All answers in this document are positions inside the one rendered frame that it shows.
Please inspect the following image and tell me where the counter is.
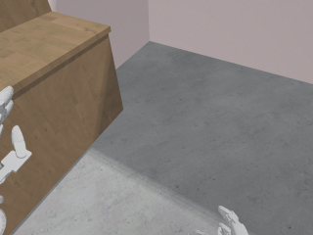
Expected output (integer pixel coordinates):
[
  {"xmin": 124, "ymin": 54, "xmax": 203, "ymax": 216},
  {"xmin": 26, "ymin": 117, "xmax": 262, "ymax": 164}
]
[{"xmin": 0, "ymin": 0, "xmax": 123, "ymax": 235}]

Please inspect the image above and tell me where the left robot hand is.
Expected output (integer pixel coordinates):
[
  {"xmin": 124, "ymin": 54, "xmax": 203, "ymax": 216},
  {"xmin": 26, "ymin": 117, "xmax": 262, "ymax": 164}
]
[{"xmin": 0, "ymin": 86, "xmax": 32, "ymax": 185}]

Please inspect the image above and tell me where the right robot hand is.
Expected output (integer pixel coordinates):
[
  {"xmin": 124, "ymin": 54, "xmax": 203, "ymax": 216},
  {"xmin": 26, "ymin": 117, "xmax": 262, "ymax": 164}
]
[{"xmin": 217, "ymin": 206, "xmax": 248, "ymax": 235}]

